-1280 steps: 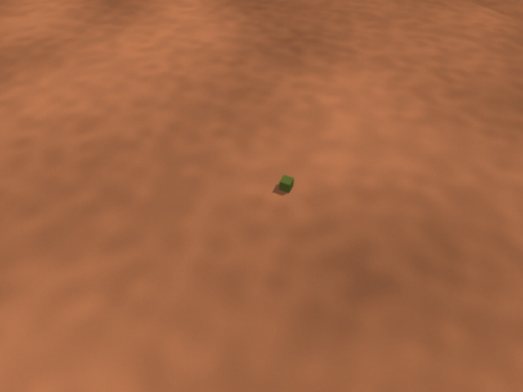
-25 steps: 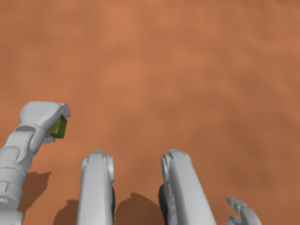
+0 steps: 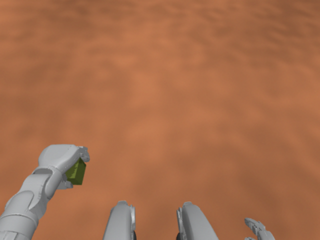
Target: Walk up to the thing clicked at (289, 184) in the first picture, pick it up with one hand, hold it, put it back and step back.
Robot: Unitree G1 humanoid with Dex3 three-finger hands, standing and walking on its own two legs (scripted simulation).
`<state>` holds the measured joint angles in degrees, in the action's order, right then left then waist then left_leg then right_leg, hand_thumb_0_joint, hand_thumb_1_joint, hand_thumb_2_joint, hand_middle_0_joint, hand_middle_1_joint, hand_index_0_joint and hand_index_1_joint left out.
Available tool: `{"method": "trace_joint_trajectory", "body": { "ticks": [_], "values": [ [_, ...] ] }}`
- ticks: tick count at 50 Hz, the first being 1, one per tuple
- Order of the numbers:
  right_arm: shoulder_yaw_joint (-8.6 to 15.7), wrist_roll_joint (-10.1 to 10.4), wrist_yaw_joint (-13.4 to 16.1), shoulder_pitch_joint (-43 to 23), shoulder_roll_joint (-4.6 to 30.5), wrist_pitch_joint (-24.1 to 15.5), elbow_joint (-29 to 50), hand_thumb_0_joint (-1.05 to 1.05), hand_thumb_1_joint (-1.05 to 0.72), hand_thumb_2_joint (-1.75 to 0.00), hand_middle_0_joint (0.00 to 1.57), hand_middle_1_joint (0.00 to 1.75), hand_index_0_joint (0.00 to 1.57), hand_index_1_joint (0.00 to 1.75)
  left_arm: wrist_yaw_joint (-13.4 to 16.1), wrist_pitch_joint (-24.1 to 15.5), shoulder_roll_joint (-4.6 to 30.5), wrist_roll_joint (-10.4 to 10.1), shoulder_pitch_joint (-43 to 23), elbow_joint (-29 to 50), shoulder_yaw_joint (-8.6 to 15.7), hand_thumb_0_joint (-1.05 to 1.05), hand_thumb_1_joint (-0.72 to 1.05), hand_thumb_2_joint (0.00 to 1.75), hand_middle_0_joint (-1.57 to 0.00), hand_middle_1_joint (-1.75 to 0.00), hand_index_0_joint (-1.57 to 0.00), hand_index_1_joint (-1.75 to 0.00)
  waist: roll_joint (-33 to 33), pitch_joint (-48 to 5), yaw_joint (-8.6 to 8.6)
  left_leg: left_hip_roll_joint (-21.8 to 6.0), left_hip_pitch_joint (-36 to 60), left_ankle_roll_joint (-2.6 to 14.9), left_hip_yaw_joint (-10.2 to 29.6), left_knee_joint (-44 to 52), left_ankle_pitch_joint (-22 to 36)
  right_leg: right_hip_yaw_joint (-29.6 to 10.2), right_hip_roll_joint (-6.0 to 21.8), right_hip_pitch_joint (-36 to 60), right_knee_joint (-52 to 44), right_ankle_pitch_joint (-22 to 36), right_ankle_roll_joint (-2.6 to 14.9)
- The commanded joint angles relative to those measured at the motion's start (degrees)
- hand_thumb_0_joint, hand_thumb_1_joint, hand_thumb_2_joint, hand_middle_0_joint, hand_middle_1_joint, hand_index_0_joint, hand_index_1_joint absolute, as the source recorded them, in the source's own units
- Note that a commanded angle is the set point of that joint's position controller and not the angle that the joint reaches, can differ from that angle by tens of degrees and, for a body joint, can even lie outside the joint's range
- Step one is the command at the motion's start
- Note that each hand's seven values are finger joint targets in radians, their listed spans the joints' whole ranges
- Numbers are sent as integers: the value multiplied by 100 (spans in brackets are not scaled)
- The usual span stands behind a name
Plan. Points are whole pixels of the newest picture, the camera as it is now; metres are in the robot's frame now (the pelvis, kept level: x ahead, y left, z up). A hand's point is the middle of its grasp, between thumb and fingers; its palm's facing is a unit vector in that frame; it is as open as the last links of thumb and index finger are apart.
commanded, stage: lift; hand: left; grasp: from above
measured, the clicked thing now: (70, 171) +0.34 +0.25 -0.10
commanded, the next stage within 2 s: hold in 0.56 s
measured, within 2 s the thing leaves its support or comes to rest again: neither
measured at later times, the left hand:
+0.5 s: hand (56, 148) +0.35 +0.24 +0.03, palm faces -0.44 -0.03 -0.90, open 8.9 cm
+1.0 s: hand (53, 138) +0.35 +0.22 +0.08, palm faces -0.46 -0.02 -0.89, open 8.9 cm
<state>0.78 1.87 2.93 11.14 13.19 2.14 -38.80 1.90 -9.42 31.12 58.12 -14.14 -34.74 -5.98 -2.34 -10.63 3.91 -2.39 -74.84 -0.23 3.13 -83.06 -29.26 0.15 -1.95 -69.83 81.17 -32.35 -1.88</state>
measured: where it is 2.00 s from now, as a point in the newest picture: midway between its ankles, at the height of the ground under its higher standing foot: outside the picture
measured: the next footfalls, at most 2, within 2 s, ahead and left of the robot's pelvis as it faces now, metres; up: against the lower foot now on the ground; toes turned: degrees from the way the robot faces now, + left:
none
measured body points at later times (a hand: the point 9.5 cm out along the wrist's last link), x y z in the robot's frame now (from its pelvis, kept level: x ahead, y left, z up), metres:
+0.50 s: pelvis +0.04 +0.00 +0.10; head +0.09 +0.01 +0.55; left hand +0.37 +0.23 +0.08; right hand +0.14 -0.26 -0.02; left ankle +0.09 +0.12 -0.58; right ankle +0.06 -0.14 -0.58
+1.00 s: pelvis +0.05 +0.00 +0.13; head +0.09 -0.01 +0.58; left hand +0.37 +0.22 +0.13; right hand +0.18 -0.26 +0.01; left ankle +0.09 +0.12 -0.58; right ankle +0.06 -0.14 -0.58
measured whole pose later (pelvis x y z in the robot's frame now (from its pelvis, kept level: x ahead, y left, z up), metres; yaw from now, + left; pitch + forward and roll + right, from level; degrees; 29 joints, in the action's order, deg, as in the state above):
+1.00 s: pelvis +0.05 +0.00 +0.13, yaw +0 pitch +7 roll -1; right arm 2.2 2.4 3.1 12.3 13.9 1.9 -40.1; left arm 0.0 -10.1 26.1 59.3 -12.6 -36.6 -9.1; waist -2.1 -3.9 1.6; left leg -1.6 -32.3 -0.1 -0.8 -43.8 -18.6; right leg -2.8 -0.2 -29.2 42.9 -21.0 -1.8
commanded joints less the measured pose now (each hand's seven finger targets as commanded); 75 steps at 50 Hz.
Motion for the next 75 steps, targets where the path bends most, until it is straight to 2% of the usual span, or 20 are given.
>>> {"method": "trace_joint_trajectory", "body": {
  "ticks": [1,3,8,17,19,21,23,24,26,32,33,36,39,45,46,52,57,58,61,75],
  "values": [
    [369,18,100,230,941,-272,451,0,-89,-90,20,30,20,30,278,-122,1058,-75,-1480,948,497,0,59,79,-99,-61,-97,-63,-463,-1752,17,155,2604,75,-43,1950,-52,119,-169,1087,-1844,328,318],
    [370,30,99,226,925,-299,476,0,-89,-90,20,30,20,30,297,-166,1132,-59,-1425,861,562,0,58,75,-98,-60,-96,-62,-360,-1570,-25,187,2722,84,-78,2156,-59,97,-168,1324,-2113,291,323],
    [370,28,83,217,905,-356,474,0,-89,-90,20,30,20,30,373,-273,973,8,-1563,847,425,0,61,75,-102,-58,-100,-60,-361,-1540,-32,229,3309,85,-205,2532,365,60,-167,1852,-2561,665,314],
    [414,24,21,314,932,-379,331,0,-89,-90,20,30,20,30,623,-180,1067,192,-1660,664,578,0,71,76,-109,-57,-108,-59,-355,-1413,-136,211,4284,32,-198,3267,1270,42,-138,2723,-3175,1489,277],
    [439,32,8,325,952,-370,329,0,-89,-90,20,30,20,30,612,-126,1055,168,-1692,622,590,0,74,76,-111,-57,-110,-58,-307,-1410,-147,220,4496,33,-236,3403,1440,9,-124,2957,-3328,1653,261],
    [442,30,-3,311,921,-366,362,0,-89,-90,20,30,20,30,555,-65,806,146,-1688,574,372,0,74,77,-111,-58,-110,-59,-245,-1300,-113,225,4631,34,-243,3524,1595,-4,-113,3125,-3483,1790,252],
    [468,45,-2,313,938,-346,385,0,-89,-90,20,30,20,30,492,0,826,110,-1430,508,412,0,74,74,-112,-54,-110,-55,-162,-1252,-168,234,4773,38,-277,3661,1720,-3,-95,3291,-3627,1906,259],
    [450,54,-1,296,901,-338,405,0,-89,-90,20,30,20,30,429,12,688,77,-1536,612,240,0,74,75,-112,-54,-111,-56,-153,-1224,-125,241,4825,44,-269,3699,1811,-33,-98,3363,-3699,2008,250],
    [464,45,12,310,922,-317,417,0,-89,-90,20,30,20,30,327,51,731,42,-1389,613,284,0,75,75,-113,-54,-111,-56,-93,-1180,-158,235,4934,42,-265,3820,1946,-26,-94,3523,-3814,2102,255],
    [428,70,66,173,897,-277,521,0,-89,-90,20,30,20,30,45,-53,792,-42,-1559,858,266,0,76,73,-114,-50,-113,-52,-192,-977,-141,263,5177,56,-325,4148,1796,-84,-71,3762,-4148,1967,261],
    [430,50,76,167,904,-275,492,0,-89,-90,20,30,20,30,46,-94,924,-42,-1602,890,421,0,74,74,-113,-50,-111,-52,-252,-1019,-175,241,5245,38,-305,4193,1812,-66,-77,3771,-4151,1935,271],
    [407,52,83,100,898,-280,534,0,-89,-90,20,30,20,30,50,-182,871,36,-1656,943,372,0,73,71,-111,-50,-110,-51,-316,-981,-183,227,5414,17,-276,4295,1931,-48,-84,3809,-4196,1984,288],
    [425,41,91,87,918,-283,503,0,-89,-90,20,30,20,30,128,-237,961,75,-1778,1019,493,0,73,72,-110,-51,-110,-52,-326,-1079,-193,243,5548,12,-296,4327,2095,-74,-68,3953,-4255,2133,272],
    [436,44,77,12,918,-279,489,0,-88,-89,20,30,20,30,158,-156,741,61,-1774,1023,313,0,77,76,-113,-53,-112,-54,-108,-953,-160,275,5633,31,-329,4416,2164,-127,-55,4125,-4470,2278,217],
    [446,55,77,23,929,-270,493,0,-88,-90,20,30,20,30,133,-120,782,80,-1606,927,351,0,77,75,-112,-52,-112,-53,-56,-977,-241,290,5685,42,-361,4432,2252,-134,-43,4235,-4503,2361,217],
    [433,65,97,-76,909,-224,546,0,-88,-90,20,30,20,30,-131,-92,730,-22,-1494,1063,250,0,72,69,-109,-51,-109,-51,-18,-884,-255,283,5794,48,-361,4575,2373,-113,-67,4402,-4589,2425,229],
    [402,79,126,-186,917,-190,612,0,-88,-90,20,30,20,30,-223,-134,819,-97,-1553,1171,361,0,71,72,-108,-51,-108,-52,-117,-774,-251,271,5854,49,-371,4661,2301,-104,-79,4385,-4659,2335,233],
    [388,75,123,-218,898,-191,638,0,-89,-90,20,30,20,30,-233,-141,723,-79,-1566,1244,255,0,71,73,-109,-51,-109,-51,-130,-717,-254,268,5866,42,-368,4709,2234,-95,-75,4381,-4667,2268,250],
    [376,81,137,-243,901,-188,669,0,-88,-90,20,30,20,30,-203,-116,839,-51,-1502,1213,410,0,70,71,-107,-52,-107,-52,-11,-756,-315,301,5805,63,-389,4667,2299,-141,-60,4489,-4715,2372,224],
    [359,100,169,-408,902,-184,753,0,-89,-90,20,30,20,30,-325,-31,741,-125,-1413,1483,304,0,67,72,-106,-51,-106,-51,-2,-606,-314,280,6018,77,-394,4952,2047,-126,-73,4600,-4901,2085,228]
  ]
}}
